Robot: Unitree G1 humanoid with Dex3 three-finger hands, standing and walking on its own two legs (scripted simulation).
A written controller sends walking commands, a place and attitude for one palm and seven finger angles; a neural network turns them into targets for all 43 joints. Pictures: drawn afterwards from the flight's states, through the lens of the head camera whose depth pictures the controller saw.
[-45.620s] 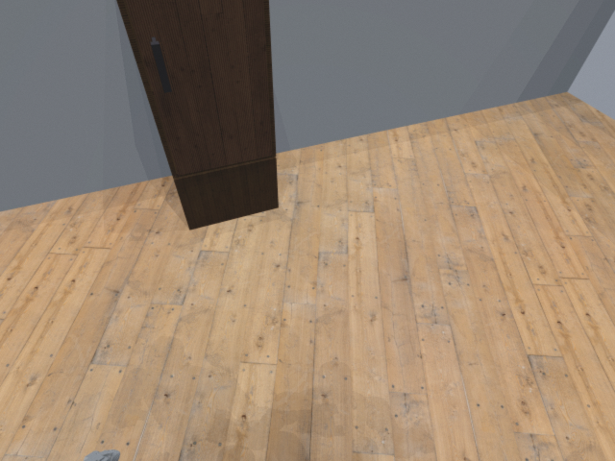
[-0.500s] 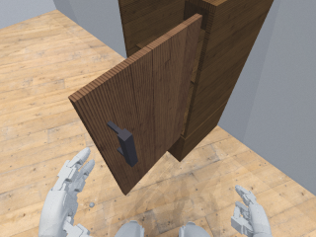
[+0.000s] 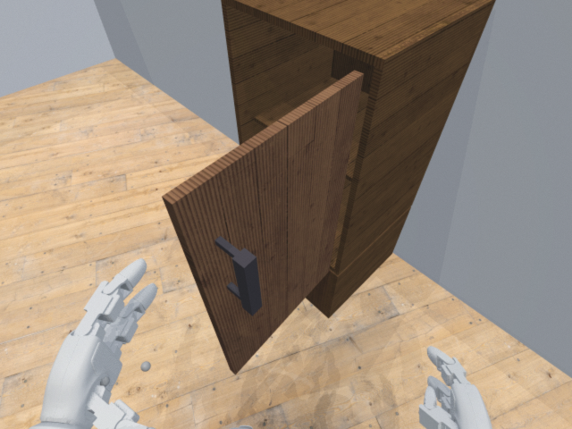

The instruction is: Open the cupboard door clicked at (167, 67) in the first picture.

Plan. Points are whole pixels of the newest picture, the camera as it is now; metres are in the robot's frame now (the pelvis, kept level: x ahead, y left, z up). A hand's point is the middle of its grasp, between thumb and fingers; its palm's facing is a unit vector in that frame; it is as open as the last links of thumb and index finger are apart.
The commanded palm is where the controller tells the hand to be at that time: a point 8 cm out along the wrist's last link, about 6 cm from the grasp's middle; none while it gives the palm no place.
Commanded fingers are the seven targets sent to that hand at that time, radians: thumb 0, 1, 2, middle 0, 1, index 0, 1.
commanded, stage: draw the hand back to the body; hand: left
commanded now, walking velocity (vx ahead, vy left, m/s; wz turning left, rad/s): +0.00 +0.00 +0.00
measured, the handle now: (238, 276) +0.32 +0.10 +0.04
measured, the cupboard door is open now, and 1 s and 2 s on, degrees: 95 95 95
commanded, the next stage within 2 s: step back with the hand held close in 1.18 s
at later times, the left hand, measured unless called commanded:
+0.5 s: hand (53, 311) +0.20 +0.24 +0.16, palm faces +0.32 -0.87 -0.38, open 12.7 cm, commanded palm +0.16 +0.29 +0.19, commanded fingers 0.00 0.41 0.69 -0.18 -0.30 -0.18 -0.30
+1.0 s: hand (6, 267) +0.22 +0.26 +0.22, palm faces +0.44 -0.81 -0.39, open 7.7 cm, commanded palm +0.17 +0.30 +0.23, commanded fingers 0.00 0.90 0.90 -0.20 -0.30 -0.20 -0.30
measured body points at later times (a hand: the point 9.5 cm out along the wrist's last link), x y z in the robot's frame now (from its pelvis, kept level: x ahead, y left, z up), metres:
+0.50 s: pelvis +0.03 +0.02 +0.05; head +0.01 +0.00 +0.50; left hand +0.18 +0.29 +0.18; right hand +0.21 -0.19 -0.02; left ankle +0.00 +0.11 -0.68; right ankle +0.02 -0.09 -0.68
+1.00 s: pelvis +0.03 +0.00 +0.07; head +0.01 -0.02 +0.52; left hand +0.19 +0.30 +0.24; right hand +0.21 -0.22 -0.02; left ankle +0.00 +0.11 -0.68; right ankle +0.02 -0.09 -0.68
